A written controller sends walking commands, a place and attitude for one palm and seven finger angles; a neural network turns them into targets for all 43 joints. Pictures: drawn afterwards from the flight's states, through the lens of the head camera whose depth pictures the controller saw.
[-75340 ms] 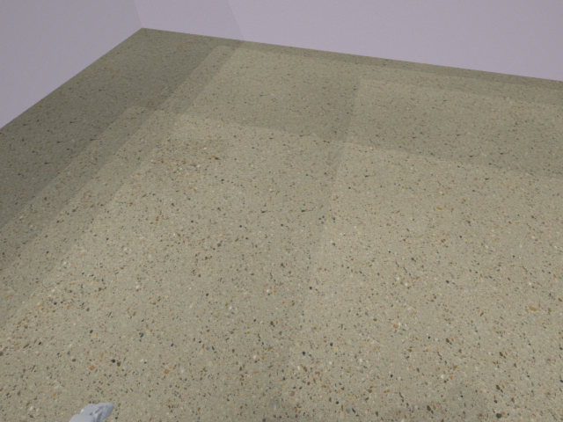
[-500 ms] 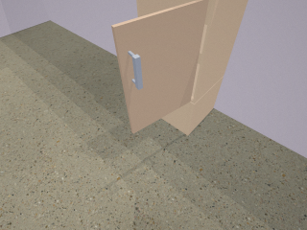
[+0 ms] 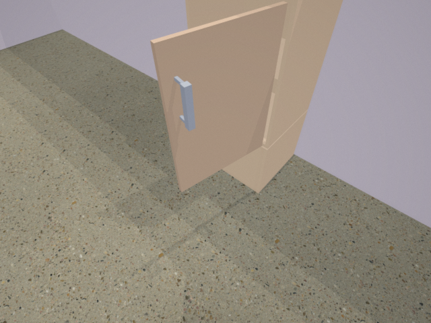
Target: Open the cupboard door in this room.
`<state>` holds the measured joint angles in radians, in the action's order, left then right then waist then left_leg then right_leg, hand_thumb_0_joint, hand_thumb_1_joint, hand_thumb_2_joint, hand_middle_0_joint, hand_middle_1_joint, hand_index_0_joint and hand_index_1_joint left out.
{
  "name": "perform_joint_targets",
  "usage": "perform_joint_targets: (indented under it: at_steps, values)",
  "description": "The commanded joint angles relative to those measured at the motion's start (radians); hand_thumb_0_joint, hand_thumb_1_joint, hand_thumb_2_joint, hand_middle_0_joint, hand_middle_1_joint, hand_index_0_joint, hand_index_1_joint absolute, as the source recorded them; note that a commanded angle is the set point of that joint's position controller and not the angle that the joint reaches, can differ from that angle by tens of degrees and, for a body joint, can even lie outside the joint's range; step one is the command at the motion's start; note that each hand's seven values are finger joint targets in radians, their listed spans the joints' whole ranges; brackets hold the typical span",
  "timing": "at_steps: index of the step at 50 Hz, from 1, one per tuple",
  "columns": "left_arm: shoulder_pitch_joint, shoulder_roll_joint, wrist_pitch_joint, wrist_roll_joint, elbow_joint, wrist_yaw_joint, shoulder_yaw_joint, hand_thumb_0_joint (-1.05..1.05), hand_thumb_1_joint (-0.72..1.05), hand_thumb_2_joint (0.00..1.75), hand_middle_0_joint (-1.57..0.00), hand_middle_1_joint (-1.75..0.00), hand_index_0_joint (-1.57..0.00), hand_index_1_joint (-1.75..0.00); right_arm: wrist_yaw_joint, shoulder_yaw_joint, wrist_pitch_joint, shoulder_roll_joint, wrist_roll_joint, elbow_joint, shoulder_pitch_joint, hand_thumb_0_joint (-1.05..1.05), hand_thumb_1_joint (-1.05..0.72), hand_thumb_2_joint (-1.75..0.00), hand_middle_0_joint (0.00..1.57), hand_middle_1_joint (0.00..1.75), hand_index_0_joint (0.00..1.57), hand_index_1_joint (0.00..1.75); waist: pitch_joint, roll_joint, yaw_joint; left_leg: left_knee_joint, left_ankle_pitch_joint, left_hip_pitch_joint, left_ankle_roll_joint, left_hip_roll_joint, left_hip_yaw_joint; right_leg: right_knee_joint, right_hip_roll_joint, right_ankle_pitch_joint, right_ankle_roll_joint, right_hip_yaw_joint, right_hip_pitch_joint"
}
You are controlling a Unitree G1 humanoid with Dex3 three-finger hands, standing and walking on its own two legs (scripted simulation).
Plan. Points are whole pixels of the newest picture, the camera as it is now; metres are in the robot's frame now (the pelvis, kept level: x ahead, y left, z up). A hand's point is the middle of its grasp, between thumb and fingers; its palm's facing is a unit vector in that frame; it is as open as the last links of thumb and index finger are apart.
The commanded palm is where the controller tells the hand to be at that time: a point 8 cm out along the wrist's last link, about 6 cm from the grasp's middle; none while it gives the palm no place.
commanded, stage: look to check the result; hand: left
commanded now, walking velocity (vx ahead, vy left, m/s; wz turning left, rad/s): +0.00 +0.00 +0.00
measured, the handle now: (184, 103) +0.64 +0.12 +0.04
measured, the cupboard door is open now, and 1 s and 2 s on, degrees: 77 77 77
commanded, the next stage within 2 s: stand and wait in 0.38 s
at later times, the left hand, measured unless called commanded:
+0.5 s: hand out of the picture +0.09 +0.24 -0.16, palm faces -0.01 -0.94 -0.34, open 7.4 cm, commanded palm none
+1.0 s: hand out of the picture +0.11 +0.24 -0.16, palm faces -0.03 -0.94 -0.34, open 7.4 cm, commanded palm none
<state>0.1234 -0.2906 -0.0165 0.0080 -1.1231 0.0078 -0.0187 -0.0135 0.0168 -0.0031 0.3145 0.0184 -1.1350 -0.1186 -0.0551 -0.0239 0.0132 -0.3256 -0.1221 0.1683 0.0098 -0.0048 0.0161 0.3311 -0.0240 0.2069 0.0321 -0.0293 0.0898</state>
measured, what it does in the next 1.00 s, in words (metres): stands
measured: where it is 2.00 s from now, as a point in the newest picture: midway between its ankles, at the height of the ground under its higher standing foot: outside the picture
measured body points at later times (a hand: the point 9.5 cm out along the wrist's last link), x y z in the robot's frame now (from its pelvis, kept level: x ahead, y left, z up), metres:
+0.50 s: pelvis +0.02 +0.00 +0.00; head +0.04 -0.01 +0.45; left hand +0.09 +0.29 -0.13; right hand +0.10 -0.29 -0.14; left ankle +0.04 +0.11 -0.75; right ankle -0.01 -0.10 -0.75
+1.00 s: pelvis +0.03 -0.01 +0.00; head +0.05 -0.01 +0.45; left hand +0.11 +0.29 -0.13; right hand +0.10 -0.30 -0.14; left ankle +0.04 +0.11 -0.75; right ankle -0.01 -0.10 -0.75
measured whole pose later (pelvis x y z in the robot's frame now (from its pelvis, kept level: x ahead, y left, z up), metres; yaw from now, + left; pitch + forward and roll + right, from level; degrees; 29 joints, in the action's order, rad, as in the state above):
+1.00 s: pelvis +0.03 -0.01 +0.00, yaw -1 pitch -1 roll +0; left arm 0.12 -0.32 -0.02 0.00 -1.12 0.01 -0.01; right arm -0.01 0.01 0.00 0.32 0.01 -1.14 -0.10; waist -0.06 -0.01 0.01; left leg -0.29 -0.15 0.11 0.00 0.00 0.03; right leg 0.27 -0.03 0.22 0.04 -0.02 0.03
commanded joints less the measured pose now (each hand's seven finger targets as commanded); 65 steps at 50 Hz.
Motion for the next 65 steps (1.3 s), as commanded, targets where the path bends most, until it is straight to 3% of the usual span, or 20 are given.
perform_joint_targets:
  at_steps: [1, 24, 29, 39, 65]
  values:
    - [-0.02, -0.208, -0.02, 0.003, 0.041, 0.008, -0.031, 0.0, 0.9, 0.9, -0.2, -0.3, -0.2, -0.3, -0.005, 0.026, 0.021, 0.179, 0.0, 0.053, 0.031, 0.0, -0.9, -0.9, 0.2, 0.3, 0.2, 0.3, 0.065, 0.022, -0.005, 0.042, 0.074, -0.074, 0.019, 0.122, -0.125, -0.09, 0.146, -0.07, 0.022, 0.125, 0.054]
    - [-0.024, -0.23, -0.026, 0.001, 0.039, 0.014, -0.029, 0.0, 0.9, 0.9, -0.2, -0.3, -0.2, -0.3, -0.007, 0.024, 0.023, 0.197, -0.005, 0.055, 0.053, 0.0, -0.9, -0.9, 0.2, 0.3, 0.2, 0.3, 0.097, 0.031, -0.005, 0.034, 0.175, -0.124, 0.018, 0.129, -0.113, -0.086, 0.158, -0.228, 0.014, 0.114, 0.004]
    - [-0.026, -0.225, -0.024, 0.002, 0.041, 0.013, -0.028, 0.0, 0.9, 0.9, -0.2, -0.3, -0.2, -0.3, -0.007, 0.024, 0.023, 0.197, -0.004, 0.056, 0.053, 0.0, -0.9, -0.9, 0.2, 0.3, 0.2, 0.3, 0.083, 0.022, -0.006, 0.045, 0.155, -0.118, 0.017, 0.129, -0.114, -0.093, 0.155, -0.19, 0.016, 0.118, 0.01]
    - [-0.024, -0.229, -0.027, 0.001, 0.047, 0.015, -0.03, 0.0, 0.9, 0.9, -0.2, -0.3, -0.2, -0.3, -0.01, 0.025, 0.028, 0.198, -0.005, 0.058, 0.046, 0.0, -0.9, -0.9, 0.2, 0.3, 0.2, 0.3, 0.105, 0.024, -0.006, 0.033, 0.224, -0.141, 0.018, 0.132, -0.108, -0.08, 0.158, -0.282, 0.015, 0.115, -0.015]
    - [-0.016, -0.233, -0.028, -0.001, 0.051, 0.017, -0.028, 0.0, 0.9, 0.9, -0.2, -0.3, -0.2, -0.3, -0.011, 0.025, 0.025, 0.201, -0.008, 0.058, 0.042, 0.0, -0.9, -0.9, 0.2, 0.3, 0.2, 0.3, 0.091, 0.036, -0.004, 0.032, 0.217, -0.149, 0.015, 0.133, -0.099, -0.09, 0.158, -0.313, 0.009, 0.122, -0.017]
